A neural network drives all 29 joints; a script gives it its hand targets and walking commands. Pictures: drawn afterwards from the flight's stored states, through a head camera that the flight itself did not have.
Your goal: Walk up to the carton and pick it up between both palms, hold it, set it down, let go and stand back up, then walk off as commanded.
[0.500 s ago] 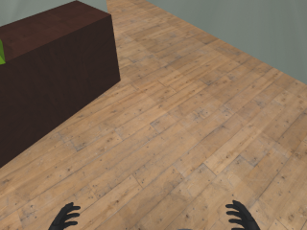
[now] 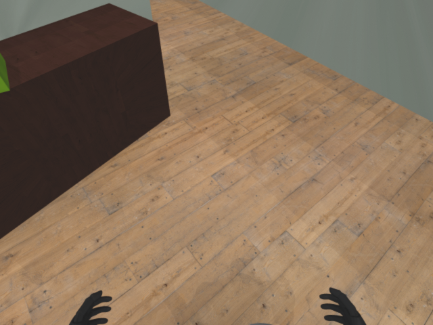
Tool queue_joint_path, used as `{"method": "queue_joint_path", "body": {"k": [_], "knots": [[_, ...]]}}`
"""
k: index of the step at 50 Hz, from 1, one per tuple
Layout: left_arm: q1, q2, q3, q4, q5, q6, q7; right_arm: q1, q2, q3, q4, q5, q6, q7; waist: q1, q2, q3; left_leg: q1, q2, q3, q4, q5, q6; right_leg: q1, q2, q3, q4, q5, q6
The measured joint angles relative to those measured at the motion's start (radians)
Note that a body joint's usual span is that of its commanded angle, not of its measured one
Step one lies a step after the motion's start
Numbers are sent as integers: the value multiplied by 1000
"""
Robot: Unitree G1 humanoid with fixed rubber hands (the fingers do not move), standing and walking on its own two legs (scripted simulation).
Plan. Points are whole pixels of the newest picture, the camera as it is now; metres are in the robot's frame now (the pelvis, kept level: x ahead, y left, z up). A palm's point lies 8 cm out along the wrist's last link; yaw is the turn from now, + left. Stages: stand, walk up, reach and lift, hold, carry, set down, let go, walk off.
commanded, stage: stand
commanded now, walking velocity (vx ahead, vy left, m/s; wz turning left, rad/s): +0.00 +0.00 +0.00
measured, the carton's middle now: out of the picture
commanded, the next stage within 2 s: walk up in 0.02 s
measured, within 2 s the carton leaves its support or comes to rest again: neither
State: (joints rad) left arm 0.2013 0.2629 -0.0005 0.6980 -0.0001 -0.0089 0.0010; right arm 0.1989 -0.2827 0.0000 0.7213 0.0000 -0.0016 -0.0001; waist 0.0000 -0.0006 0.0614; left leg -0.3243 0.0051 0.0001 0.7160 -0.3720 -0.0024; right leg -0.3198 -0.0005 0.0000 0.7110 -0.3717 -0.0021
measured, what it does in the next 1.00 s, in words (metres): steps to the left: left foot, then right foot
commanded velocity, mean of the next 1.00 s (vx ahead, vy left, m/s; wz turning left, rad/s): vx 0.00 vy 0.00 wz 0.00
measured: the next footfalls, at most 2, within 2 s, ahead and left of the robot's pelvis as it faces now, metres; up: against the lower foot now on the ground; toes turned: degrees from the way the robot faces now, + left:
left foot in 0.52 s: +0.08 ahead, +0.20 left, +0.00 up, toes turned +9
right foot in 0.86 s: +0.18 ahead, +0.02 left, +0.00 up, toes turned +8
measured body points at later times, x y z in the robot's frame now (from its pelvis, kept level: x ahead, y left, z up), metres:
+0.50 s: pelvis -0.01 +0.05 -0.01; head +0.00 +0.07 +0.44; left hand +0.11 +0.36 -0.11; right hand +0.14 -0.24 -0.10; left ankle +0.03 +0.18 -0.71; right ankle +0.01 -0.12 -0.72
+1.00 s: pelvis +0.05 +0.09 -0.01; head +0.08 +0.08 +0.44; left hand +0.10 +0.43 -0.08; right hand +0.20 -0.18 -0.13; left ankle +0.03 +0.21 -0.68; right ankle +0.14 +0.01 -0.72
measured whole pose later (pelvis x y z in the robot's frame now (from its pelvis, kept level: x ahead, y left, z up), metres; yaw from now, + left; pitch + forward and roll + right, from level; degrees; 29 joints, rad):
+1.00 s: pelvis +0.05 +0.09 -0.01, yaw +14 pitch -4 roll +2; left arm 0.22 0.44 0.00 0.72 0.00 -0.08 0.00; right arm 0.31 -0.39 0.00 0.74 0.00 0.02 0.10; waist 0.01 0.00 0.11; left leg -0.42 -0.09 -0.02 1.01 -0.41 0.05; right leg -0.41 -0.07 -0.09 0.79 -0.33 -0.04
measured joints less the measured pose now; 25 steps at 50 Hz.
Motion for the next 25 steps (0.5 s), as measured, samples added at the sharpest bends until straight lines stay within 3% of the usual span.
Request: {"method": "queue_joint_path", "body": {"k": [11, 14, 16, 20, 25], "knots": [[0, 0, 0, 22, 0, 0, 0, 0, 0, 0, 21, 0, 0, 0, 0, 0, 0, 0, 0, 0, 0, 12, 0, 0, 0, 0, 0, 12, 0], [4, 7, 0, 23, 0, -15, 0, 1, -13, 0, 23, 0, 8, 29, 1, 3, 0, -5, 0, -3, 22, 3, 0, 6, -1, -5, 0, 11, -1], [6, 22, 0, 23, 0, -35, 0, 0, -32, 0, 23, 0, 24, 50, 4, 6, 2, -50, 4, -3, 143, -16, 0, 13, -6, -17, 0, 8, -2], [6, 59, 0, 23, 0, -49, 0, 1, -90, 0, 22, 0, 31, 80, 10, 26, 21, -106, 49, -4, 270, -18, 0, 45, -19, -39, 0, -2, 4], [6, 126, 0, 24, 0, -52, 0, 2, -132, 0, 22, 0, 38, 100, -7, 30, 30, -98, 114, -5, 198, -25, 0, 78, -51, -65, 12, -28, 40]]}}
